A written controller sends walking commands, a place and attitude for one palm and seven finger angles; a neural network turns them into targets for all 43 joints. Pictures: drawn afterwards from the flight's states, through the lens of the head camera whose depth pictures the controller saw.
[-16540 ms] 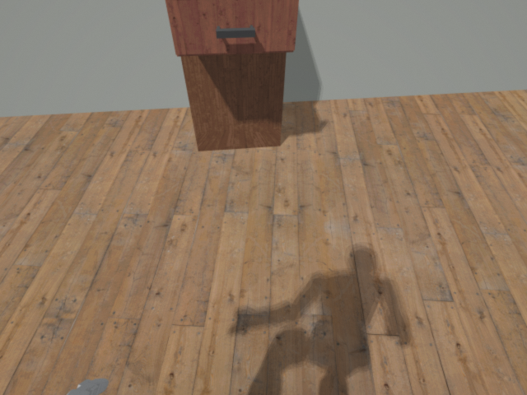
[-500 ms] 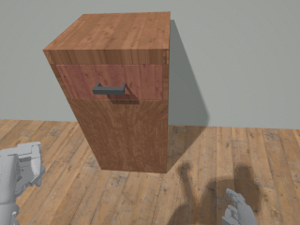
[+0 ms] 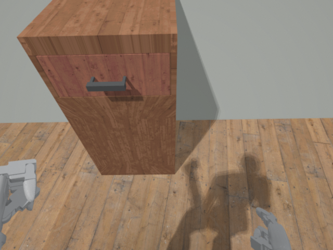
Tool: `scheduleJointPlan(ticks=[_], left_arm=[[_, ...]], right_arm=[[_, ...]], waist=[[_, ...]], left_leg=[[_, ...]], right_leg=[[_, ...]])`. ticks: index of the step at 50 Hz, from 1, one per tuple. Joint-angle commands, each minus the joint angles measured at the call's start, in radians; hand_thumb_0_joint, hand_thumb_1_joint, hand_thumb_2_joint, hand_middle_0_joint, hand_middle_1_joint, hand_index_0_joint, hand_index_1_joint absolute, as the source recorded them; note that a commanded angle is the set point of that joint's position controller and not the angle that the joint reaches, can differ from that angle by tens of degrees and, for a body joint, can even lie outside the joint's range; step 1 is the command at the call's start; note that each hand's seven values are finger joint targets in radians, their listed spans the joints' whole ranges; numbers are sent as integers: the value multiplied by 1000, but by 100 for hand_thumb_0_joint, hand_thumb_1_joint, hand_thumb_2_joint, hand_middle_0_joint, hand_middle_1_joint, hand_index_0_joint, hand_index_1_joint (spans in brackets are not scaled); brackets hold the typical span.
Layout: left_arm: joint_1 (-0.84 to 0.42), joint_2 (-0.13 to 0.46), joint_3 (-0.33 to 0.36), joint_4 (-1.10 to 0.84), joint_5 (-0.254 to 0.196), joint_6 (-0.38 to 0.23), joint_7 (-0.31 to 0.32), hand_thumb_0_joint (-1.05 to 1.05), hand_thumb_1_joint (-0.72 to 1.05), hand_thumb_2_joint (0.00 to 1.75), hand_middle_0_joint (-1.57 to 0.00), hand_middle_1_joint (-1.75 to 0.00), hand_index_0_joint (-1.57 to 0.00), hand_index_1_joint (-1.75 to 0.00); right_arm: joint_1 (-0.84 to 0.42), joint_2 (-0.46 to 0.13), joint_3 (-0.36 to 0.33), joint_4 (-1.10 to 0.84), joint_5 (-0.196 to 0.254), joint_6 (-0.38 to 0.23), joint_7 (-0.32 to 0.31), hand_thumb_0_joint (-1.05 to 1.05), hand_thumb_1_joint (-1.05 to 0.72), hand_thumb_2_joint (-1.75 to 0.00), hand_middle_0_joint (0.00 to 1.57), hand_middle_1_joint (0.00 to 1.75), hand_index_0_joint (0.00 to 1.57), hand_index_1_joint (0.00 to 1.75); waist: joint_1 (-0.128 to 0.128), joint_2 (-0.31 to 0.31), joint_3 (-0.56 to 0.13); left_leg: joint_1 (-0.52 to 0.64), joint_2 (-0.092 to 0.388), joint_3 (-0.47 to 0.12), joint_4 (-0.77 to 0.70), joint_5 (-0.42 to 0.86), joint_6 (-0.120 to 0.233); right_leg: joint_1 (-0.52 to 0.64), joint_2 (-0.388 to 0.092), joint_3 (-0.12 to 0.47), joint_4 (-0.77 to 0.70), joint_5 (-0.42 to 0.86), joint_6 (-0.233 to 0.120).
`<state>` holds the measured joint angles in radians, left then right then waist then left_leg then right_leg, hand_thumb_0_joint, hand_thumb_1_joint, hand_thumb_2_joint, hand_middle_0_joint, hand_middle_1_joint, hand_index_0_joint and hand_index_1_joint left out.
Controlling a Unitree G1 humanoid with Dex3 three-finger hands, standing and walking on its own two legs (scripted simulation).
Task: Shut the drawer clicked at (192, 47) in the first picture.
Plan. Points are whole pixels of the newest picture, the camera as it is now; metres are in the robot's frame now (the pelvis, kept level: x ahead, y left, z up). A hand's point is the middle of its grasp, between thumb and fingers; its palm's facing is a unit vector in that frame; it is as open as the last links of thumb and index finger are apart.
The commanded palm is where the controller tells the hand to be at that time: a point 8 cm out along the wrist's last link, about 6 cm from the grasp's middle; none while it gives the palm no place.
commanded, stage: step back with the hand held close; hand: left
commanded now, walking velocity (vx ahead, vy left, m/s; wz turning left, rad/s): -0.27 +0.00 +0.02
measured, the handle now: (107, 82) +0.63 +0.25 +0.02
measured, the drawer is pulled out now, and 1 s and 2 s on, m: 0.00 0.00 0.00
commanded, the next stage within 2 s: stop stepping back and stand still in 1.12 s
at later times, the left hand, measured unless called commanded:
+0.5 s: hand out of the picture +0.11 +0.25 +0.16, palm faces +0.39 -0.81 -0.44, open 3.2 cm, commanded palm +0.05 +0.29 +0.17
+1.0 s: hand out of the picture +0.03 +0.26 +0.16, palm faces +0.37 -0.80 -0.47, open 3.2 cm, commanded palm -0.03 +0.30 +0.17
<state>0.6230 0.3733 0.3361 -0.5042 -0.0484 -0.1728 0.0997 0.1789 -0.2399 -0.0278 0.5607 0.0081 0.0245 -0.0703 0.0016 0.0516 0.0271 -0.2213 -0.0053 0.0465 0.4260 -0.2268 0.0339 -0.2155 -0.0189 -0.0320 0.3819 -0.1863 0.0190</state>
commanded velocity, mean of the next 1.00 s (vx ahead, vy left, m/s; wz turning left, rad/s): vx -0.34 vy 0.00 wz -0.01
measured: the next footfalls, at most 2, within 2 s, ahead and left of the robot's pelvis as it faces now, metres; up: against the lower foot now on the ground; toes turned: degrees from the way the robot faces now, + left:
right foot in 0.68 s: -0.07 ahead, -0.12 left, +0.00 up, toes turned +7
right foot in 1.26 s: -0.26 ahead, -0.12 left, +0.00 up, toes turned -1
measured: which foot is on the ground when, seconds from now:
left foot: down 0.00-1.00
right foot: down 0.00-0.54, up 0.56-0.66, down 0.68-1.00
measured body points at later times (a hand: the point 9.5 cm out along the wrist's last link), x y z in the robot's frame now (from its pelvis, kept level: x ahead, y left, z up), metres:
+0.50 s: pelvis -0.08 +0.01 -0.02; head -0.06 +0.02 +0.43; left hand +0.08 +0.29 +0.18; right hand +0.10 -0.23 -0.09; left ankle +0.00 +0.09 -0.74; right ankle +0.01 -0.13 -0.74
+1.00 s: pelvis -0.15 +0.02 -0.02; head -0.14 +0.04 +0.43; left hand +0.01 +0.30 +0.19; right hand +0.04 -0.23 -0.08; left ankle -0.03 +0.09 -0.74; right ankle -0.11 -0.12 -0.74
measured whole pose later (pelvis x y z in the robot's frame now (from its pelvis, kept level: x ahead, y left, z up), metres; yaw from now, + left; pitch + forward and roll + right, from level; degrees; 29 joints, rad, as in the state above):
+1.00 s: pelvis -0.15 +0.02 -0.02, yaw +3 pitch +1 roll -4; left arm 0.62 0.44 0.39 -0.59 -0.04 -0.32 0.13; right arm 0.18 -0.22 -0.03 0.61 0.00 -0.05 -0.08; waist -0.01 0.02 0.00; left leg -0.47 -0.01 -0.02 0.55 -0.08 0.06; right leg -0.30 0.08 0.04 0.51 -0.24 0.02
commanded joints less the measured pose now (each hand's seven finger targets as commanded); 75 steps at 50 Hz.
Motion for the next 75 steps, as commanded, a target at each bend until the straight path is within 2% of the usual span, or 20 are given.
scheduleJointPlan(ticks=[1,13,23,27,31,37,44,47,50,51,54,58,60,62,63,66,68,70,74,75], left_arm=[[32,171,156,-235,-10,-69,34,0,90,90,-140,-160,-140,-160],[-10,168,174,-259,26,-100,46,0,90,90,-140,-160,-140,-160],[-60,175,152,-288,20,-143,74,0,90,90,-140,-160,-140,-160],[-28,156,167,-266,44,-162,74,0,90,90,-140,-160,-140,-160],[3,168,194,-255,57,-179,53,0,90,90,-140,-160,-140,-160],[5,188,173,-311,0,-203,36,0,90,90,-140,-160,-140,-160],[6,235,207,-258,-11,-180,60,0,90,90,-140,-160,-140,-160],[-27,213,179,-233,-5,-182,52,0,90,90,-140,-160,-140,-160],[-1,185,185,-226,12,-204,36,0,90,90,-140,-160,-140,-160],[-20,188,193,-245,21,-198,33,0,90,90,-140,-160,-140,-160],[-8,175,163,-287,8,-184,34,0,90,90,-140,-160,-140,-160],[4,172,131,-335,-19,-169,40,0,90,90,-140,-160,-140,-160],[-34,180,120,-321,-25,-178,35,0,90,90,-140,-160,-140,-160],[-76,244,158,-315,-23,-190,42,0,90,90,-140,-160,-140,-160],[-107,281,203,-343,-19,-184,55,0,90,90,-140,-160,-140,-160],[-122,193,141,-278,-13,-109,42,0,90,90,-140,-160,-140,-160],[-80,180,147,-264,-18,-74,34,0,90,90,-140,-160,-140,-160],[-40,195,182,-315,-20,-89,44,0,90,90,-140,-160,-140,-160],[114,195,175,-325,-18,-76,38,0,90,90,-140,-160,-140,-160],[130,208,174,-333,-7,-72,34,0,90,90,-140,-160,-140,-160]], right_arm=[[-96,-100,-36,-188,0,-50,-14,0,-90,-90,20,30,20,30],[-83,-117,-36,-198,0,-103,-19,0,-90,-90,20,30,20,30],[-46,-109,-31,-148,-15,-140,-21,0,-90,-90,20,30,20,30],[-71,-133,-32,-160,-10,-156,-28,0,-90,-90,20,30,20,30],[-80,-121,-43,-170,-15,-177,-20,0,-90,-90,20,30,20,30],[-41,-90,-36,-107,-16,-182,-1,0,-90,-90,20,30,20,30],[-78,-66,-43,-102,-8,-131,-8,0,-90,-90,20,30,20,30],[-89,-86,-39,-109,-6,-122,-18,0,-90,-90,20,30,20,30],[-96,-143,-45,-140,-14,-160,-21,0,-90,-90,20,30,20,30],[-101,-130,-45,-135,-29,-167,-22,0,-90,-90,20,30,20,30],[-92,-100,-45,-124,-30,-185,-2,0,-90,-90,20,30,20,30],[-46,-76,-35,-80,-35,-198,20,0,-90,-90,20,30,20,30],[-30,-70,-29,-57,-40,-187,23,0,-90,-90,20,30,20,30],[-15,-63,-25,-44,-34,-168,12,0,-90,-90,20,30,20,30],[-31,-55,-14,-36,-55,-177,7,0,-90,-90,20,30,20,30],[-59,-81,-23,-66,-8,-189,-16,0,-90,-90,20,30,20,30],[-89,-95,-6,-96,-3,-192,-28,0,-90,-90,20,30,20,30],[-90,-102,-1,-112,-9,-203,-22,0,-90,-90,20,30,20,30],[-67,-67,2,-121,-24,-186,4,0,-90,-90,20,30,20,30],[-55,-68,-5,-115,-15,-168,6,0,-90,-90,20,30,20,30]], waist=[[11,-7,-220],[3,31,-102],[-23,-51,-84],[-8,172,-85],[7,118,-83],[-18,-26,-264],[-28,-142,-131],[-27,-56,-72],[-13,245,-114],[-4,228,-123],[11,87,-175],[4,208,-237],[1,138,-211],[-23,-101,-183],[-12,-95,-201],[-38,-176,-114],[-29,126,-37],[0,313,-95],[21,158,-144],[13,-22,-133]], left_leg=[[3,69,-75,-33,415,4],[-446,130,-159,-149,-261,68],[-153,45,-119,63,-224,9],[-540,220,-314,-281,-504,90],[-596,231,-305,-221,-429,116],[-25,81,-89,43,239,11],[33,-6,-75,275,-4,-40],[3,50,-132,65,51,-13],[-423,296,-435,-393,-529,96],[-507,350,-487,-428,-566,128],[-277,298,-338,-313,-309,108],[-41,238,-201,-319,-162,-3],[42,186,-130,-212,-66,-74],[234,76,-62,229,12,-81],[216,50,-44,316,4,-78],[175,33,-75,278,7,-53],[50,109,-219,-97,-100,-30],[-129,200,-433,-483,-640,-123],[-212,102,-151,-314,-346,-154],[-160,6,-2,20,-236,-114]], right_leg=[[140,-19,17,63,385,0],[245,11,61,206,128,5],[-185,-82,134,-65,-266,-46],[189,79,33,312,-83,10],[245,103,71,355,-38,7],[-41,-12,160,86,351,-7],[-334,-166,243,-117,40,-114],[-289,-45,152,-48,5,-51],[129,159,49,381,-155,5],[176,151,81,536,-183,0],[26,118,69,501,-302,-19],[-12,101,-8,202,-381,-48],[-46,55,14,-69,-287,-72],[-386,-189,248,-251,-235,-153],[-389,-261,240,-227,-122,-174],[-369,-136,74,-64,-185,-124],[-259,19,-14,99,-305,-28],[-20,167,-34,345,-435,-37],[190,143,-64,82,-366,-73],[60,10,53,-92,-380,-106]])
